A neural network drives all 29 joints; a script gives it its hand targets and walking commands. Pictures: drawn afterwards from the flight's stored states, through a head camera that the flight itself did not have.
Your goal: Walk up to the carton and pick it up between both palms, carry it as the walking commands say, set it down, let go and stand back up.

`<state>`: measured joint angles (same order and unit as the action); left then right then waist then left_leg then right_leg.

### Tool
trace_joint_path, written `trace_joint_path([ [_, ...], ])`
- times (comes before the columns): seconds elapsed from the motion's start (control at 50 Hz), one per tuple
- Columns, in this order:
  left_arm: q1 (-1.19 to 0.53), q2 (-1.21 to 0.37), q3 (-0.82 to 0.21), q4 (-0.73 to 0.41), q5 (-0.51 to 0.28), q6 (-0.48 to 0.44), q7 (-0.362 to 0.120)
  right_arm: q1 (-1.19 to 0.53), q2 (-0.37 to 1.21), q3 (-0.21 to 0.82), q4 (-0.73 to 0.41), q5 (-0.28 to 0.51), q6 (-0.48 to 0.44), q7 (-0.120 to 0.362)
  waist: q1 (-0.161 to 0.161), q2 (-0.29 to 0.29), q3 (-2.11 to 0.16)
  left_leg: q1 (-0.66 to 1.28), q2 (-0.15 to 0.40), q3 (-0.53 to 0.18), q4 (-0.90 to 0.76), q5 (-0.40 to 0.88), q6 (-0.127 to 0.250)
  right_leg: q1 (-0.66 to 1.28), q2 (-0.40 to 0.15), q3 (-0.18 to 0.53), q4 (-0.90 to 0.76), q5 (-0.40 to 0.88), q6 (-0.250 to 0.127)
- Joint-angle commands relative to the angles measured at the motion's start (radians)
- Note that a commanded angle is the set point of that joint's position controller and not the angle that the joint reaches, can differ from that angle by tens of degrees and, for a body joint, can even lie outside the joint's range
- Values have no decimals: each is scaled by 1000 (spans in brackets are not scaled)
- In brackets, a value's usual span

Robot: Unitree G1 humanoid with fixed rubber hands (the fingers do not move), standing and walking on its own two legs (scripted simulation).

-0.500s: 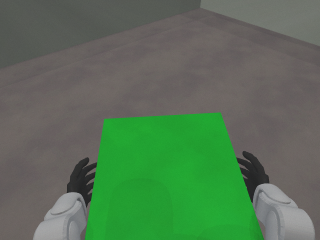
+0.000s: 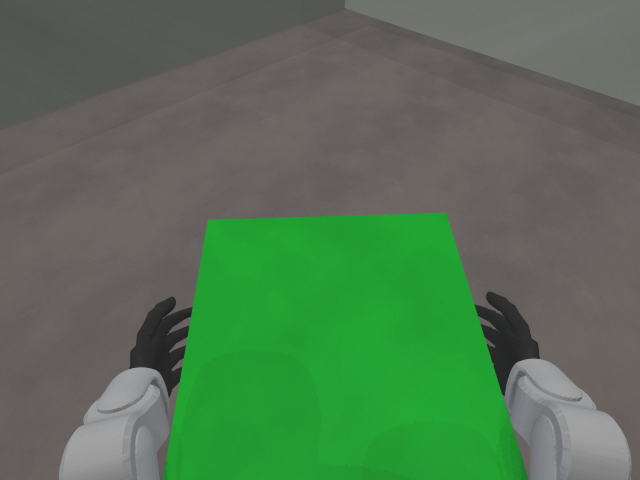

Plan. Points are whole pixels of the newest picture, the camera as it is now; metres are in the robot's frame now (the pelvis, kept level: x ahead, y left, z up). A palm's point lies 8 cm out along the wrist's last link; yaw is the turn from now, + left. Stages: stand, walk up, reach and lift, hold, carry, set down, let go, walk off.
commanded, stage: carry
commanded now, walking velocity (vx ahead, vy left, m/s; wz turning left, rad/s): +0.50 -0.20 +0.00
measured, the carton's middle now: (332, 366) +0.28 +0.00 +0.01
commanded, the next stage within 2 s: none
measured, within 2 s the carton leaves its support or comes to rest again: neither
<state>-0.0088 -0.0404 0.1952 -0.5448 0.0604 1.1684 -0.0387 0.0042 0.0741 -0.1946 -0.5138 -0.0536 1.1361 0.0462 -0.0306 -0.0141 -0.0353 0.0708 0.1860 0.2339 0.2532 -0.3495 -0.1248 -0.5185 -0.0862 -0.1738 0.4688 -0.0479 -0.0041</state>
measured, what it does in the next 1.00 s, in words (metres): walks ahead: right foot, then left foot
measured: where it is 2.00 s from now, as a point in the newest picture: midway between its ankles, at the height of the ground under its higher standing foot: (365, 246)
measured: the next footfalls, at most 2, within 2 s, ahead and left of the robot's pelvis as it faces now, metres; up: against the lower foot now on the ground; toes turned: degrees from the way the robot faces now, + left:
right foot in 0.02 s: +0.20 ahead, -0.15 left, +0.00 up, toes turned -10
left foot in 0.48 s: +0.43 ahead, +0.03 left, +0.00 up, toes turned +15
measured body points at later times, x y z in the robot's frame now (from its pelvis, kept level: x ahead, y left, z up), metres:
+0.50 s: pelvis +0.31 -0.06 -0.01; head +0.29 -0.03 +0.44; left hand +0.54 +0.15 +0.06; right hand +0.56 -0.23 +0.08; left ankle +0.39 +0.02 -0.74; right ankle +0.16 -0.14 -0.73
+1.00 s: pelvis +0.61 -0.16 -0.02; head +0.62 -0.15 +0.43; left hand +0.86 +0.04 +0.06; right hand +0.88 -0.33 +0.06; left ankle +0.41 +0.00 -0.69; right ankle +0.71 -0.26 -0.74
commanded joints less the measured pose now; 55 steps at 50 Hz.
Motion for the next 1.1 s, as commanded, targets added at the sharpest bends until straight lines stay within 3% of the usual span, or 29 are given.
trace_joint_path([
  [0.0,-415,-696,-806,-109,-333,-2,-146,-442,650,822,-138,332,25,177,27,129,-292,-56,18,46,351,641,119,421,97,-105,-95,-50,-26],
  [0.02,-394,-687,-797,-91,-337,5,-153,-435,650,815,-112,321,32,174,50,-19,-354,-240,-6,22,601,405,115,604,-44,64,-79,-141,-44],
  [0.04,-394,-681,-788,-58,-324,-4,-155,-461,659,833,-131,334,39,175,53,-350,-416,-568,-147,-40,869,-93,94,769,-267,502,-174,-227,-168],
  [0.06,-405,-689,-776,-61,-331,-8,-161,-429,688,817,-69,337,37,180,53,-323,-415,-739,-142,-175,992,-209,132,794,-305,567,-230,-151,-229],
  [0.1,-422,-765,-781,-69,-337,-24,-164,-479,752,827,-59,354,22,186,42,-96,-383,-783,-58,-224,967,-122,150,735,-282,411,-169,84,-231],
  [0.12,-432,-785,-788,-81,-345,-34,-163,-510,772,830,-76,365,13,187,42,-56,-372,-756,-25,-220,885,-75,143,672,-263,342,-191,82,-212],
  [0.16,-443,-804,-799,-100,-366,-51,-166,-495,781,821,-92,356,-9,179,44,-88,-361,-673,-27,-176,740,-24,130,602,-220,229,-235,100,-193],
  [0.22,-415,-766,-828,-124,-382,-68,-174,-428,763,821,-106,327,-26,158,44,-102,-317,-657,-35,-136,585,9,123,592,-203,185,-282,48,-220],
  [0.28,-385,-733,-847,-129,-391,-68,-181,-383,726,816,-119,302,-25,148,51,-90,-262,-622,-44,-95,476,124,124,571,-177,139,-312,3,-213],
  [0.4,-391,-682,-862,-118,-394,-39,-179,-361,674,800,-89,299,3,156,42,-55,-144,-534,-102,-21,332,175,143,568,-129,77,-239,163,-182],
  [0.44,-403,-665,-846,-91,-386,-25,-176,-358,677,790,-58,300,12,161,10,-13,-182,-328,-134,25,215,227,173,510,-84,0,-58,277,-124],
  [0.46,-403,-659,-831,-78,-374,-17,-178,-335,679,783,-35,298,14,163,-9,8,-251,-105,-92,-48,235,191,204,380,-52,-25,96,321,-69],
  [0.48,-445,-659,-829,-110,-376,-4,-180,-334,665,771,-11,293,15,165,-26,206,-313,64,154,-469,98,22,316,171,37,-31,410,133,-5],
  [0.5,-453,-674,-828,-101,-367,-2,-186,-350,683,792,3,314,9,164,-17,401,-277,157,325,-814,-70,126,396,-101,140,56,630,-401,11],
  [0.52,-476,-690,-829,-85,-362,-4,-187,-412,694,799,-38,333,11,167,-1,263,-255,94,334,-746,-47,173,385,-143,64,206,748,-422,-11],
  [0.54,-475,-722,-812,-64,-366,-7,-189,-436,712,796,-44,328,12,173,-6,130,-271,45,308,-645,-32,229,360,-127,30,243,754,-340,-8],
  [0.56,-445,-758,-792,-28,-358,-8,-190,-462,722,803,-57,331,13,176,-8,76,-253,10,273,-528,-29,291,330,-133,-7,227,714,-287,-4],
  [0.6,-433,-791,-784,-10,-342,-23,-178,-478,760,813,-61,351,4,193,-1,81,-258,-10,197,-342,-56,365,266,-102,-26,171,578,-213,6],
  [0.62,-445,-792,-794,-24,-336,-30,-170,-483,761,816,-63,365,0,200,0,97,-247,-17,182,-291,-70,391,254,-95,-16,133,529,-196,11],
  [0.74,-402,-759,-808,-76,-308,-32,-132,-447,701,812,-97,384,-7,207,1,194,-183,58,125,-116,-97,549,215,-124,-3,35,256,-31,28],
  [0.84,-418,-706,-808,-115,-319,-15,-137,-424,667,818,-115,359,7,195,2,249,-148,70,126,-29,-41,640,178,-12,1,2,76,4,4],
  [0.88,-431,-697,-808,-119,-328,-7,-145,-431,657,824,-128,346,18,186,7,246,-190,56,106,14,78,771,152,128,41,-48,-14,-16,-9],
  [0.92,-423,-703,-808,-106,-345,3,-155,-439,656,829,-134,330,28,174,27,136,-282,-49,20,53,357,684,124,412,99,-113,-92,-58,-28],
  [0.94,-400,-699,-802,-87,-348,10,-163,-433,659,822,-106,317,35,171,50,-3,-342,-249,-5,26,615,454,119,608,-37,60,-78,-133,-53],
  [0.96,-408,-691,-797,-60,-341,0,-165,-459,670,831,-123,331,40,173,45,-339,-417,-584,-150,-40,890,-70,98,793,-265,501,-161,-157,-189],
  [0.98,-411,-697,-784,-57,-345,-3,-169,-423,698,816,-60,335,38,179,46,-317,-415,-753,-149,-178,1019,-206,134,809,-311,575,-224,-101,-255],
  [1.02,-428,-773,-787,-61,-347,-20,-170,-479,764,828,-49,356,23,186,43,-77,-371,-788,-59,-235,988,-120,149,732,-292,422,-177,93,-252],
  [1.04,-443,-793,-792,-74,-353,-29,-169,-515,786,833,-65,367,14,189,42,-37,-352,-758,-19,-227,899,-74,142,661,-272,342,-204,96,-227],
  [1.08,-450,-813,-801,-89,-370,-46,-172,-502,796,823,-83,357,-6,182,44,-75,-342,-671,-17,-183,743,-20,125,590,-222,218,-250,99,-204],
])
